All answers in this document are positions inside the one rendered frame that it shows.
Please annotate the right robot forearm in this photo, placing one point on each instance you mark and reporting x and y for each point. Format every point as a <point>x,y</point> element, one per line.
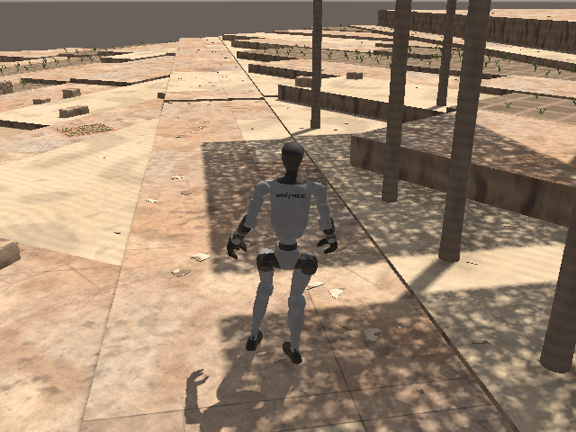
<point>330,234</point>

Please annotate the left robot forearm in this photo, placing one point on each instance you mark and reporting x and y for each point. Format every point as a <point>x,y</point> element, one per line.
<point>240,232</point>

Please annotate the right robot hand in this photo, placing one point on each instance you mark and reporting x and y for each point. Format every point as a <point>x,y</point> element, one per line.
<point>332,248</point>

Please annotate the left robot hand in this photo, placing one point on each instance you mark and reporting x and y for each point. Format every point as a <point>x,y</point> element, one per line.
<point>231,247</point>

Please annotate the left robot foot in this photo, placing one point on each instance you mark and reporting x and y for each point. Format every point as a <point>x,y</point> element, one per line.
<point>252,344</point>

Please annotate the right robot upper arm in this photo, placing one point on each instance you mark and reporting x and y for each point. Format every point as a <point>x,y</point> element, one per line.
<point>318,190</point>

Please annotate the robot left thigh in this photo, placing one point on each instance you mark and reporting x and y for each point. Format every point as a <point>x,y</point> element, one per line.
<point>265,261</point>

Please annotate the left robot upper arm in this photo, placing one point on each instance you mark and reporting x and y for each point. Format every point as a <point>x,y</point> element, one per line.
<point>262,188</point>

